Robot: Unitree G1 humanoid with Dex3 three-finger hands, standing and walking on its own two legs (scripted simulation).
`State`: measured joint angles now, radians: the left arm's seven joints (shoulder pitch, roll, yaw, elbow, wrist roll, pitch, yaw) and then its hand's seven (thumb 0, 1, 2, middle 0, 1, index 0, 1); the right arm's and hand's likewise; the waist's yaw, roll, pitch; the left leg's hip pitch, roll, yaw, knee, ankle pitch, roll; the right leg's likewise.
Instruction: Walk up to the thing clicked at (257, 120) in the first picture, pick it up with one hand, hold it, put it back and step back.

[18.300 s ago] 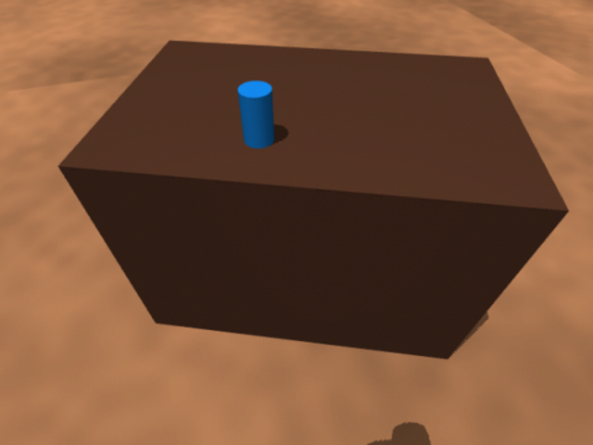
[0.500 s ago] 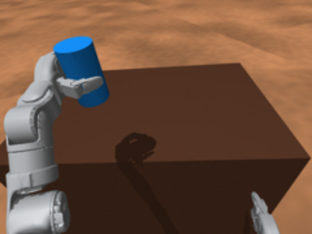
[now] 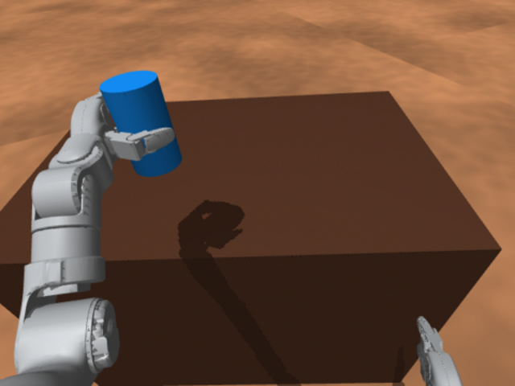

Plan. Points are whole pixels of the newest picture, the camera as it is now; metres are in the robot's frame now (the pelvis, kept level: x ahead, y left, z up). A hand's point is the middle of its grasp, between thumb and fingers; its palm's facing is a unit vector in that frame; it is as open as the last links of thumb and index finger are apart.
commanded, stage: crouch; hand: left
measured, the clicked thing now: (145, 125) +0.40 +0.16 +0.26
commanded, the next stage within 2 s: lower in 1.06 s
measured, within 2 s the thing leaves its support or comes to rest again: neither
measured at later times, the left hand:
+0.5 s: hand (148, 140) +0.46 +0.19 +0.20, palm faces +0.19 -0.98 +0.00, open 10.5 cm
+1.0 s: hand (152, 145) +0.49 +0.20 +0.17, palm faces +0.20 -0.98 -0.01, open 10.5 cm
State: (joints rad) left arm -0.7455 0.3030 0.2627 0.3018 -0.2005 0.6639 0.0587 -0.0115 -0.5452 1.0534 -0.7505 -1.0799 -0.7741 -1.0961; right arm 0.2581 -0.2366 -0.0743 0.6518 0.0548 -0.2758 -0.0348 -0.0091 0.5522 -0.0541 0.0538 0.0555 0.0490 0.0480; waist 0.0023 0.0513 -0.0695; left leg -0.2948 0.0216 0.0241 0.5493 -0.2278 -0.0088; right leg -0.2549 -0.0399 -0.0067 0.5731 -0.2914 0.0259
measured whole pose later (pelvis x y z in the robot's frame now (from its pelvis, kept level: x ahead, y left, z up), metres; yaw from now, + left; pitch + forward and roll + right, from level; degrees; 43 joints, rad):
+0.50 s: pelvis +0.01 +0.00 +0.00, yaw -1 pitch +3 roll +0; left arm -0.79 0.37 0.29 0.72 -0.14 0.18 0.01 -0.01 -0.55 1.06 -0.74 -1.09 -0.76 -1.11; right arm 0.24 -0.23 -0.05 0.65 0.03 -0.29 -0.06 -0.01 0.54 -0.06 0.06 0.06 0.05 0.05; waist -0.04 0.03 -0.07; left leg -0.39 0.04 0.04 0.57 -0.24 -0.01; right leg -0.34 -0.02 0.01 0.56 -0.28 0.03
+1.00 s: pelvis +0.03 +0.00 +0.00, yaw -1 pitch +6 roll -1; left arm -0.77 0.38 0.32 0.81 -0.13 0.03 -0.01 -0.01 -0.55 1.07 -0.74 -1.09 -0.77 -1.11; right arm 0.22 -0.22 -0.05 0.65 0.02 -0.18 -0.04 -0.01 0.52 -0.06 0.06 0.06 0.05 0.05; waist -0.06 0.03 -0.07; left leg -0.41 0.05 0.03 0.58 -0.27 -0.01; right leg -0.35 -0.01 0.00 0.54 -0.30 0.02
